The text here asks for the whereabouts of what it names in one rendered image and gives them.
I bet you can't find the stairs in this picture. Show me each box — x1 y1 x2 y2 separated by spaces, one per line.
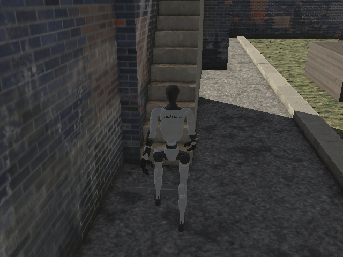
140 0 204 167

